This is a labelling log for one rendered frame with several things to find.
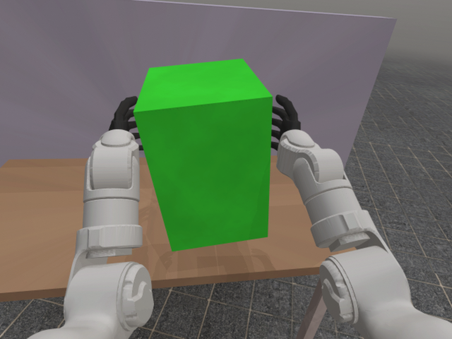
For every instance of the right robot upper arm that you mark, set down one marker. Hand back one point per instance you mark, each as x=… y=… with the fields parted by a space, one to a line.
x=366 y=288

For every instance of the carton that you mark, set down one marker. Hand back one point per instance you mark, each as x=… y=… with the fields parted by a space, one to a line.
x=205 y=129

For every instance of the table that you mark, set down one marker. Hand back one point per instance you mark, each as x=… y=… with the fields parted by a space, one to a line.
x=41 y=210

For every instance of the robot right forearm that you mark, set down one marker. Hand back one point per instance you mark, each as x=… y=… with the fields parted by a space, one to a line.
x=338 y=222

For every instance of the left robot hand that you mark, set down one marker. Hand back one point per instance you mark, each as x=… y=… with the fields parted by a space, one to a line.
x=123 y=114

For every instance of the left robot upper arm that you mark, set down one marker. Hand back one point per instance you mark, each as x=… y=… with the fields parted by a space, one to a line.
x=107 y=301

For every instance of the robot left forearm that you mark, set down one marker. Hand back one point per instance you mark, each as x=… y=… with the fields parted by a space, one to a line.
x=111 y=195

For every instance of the right robot hand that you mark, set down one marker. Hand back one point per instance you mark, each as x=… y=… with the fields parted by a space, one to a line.
x=289 y=118

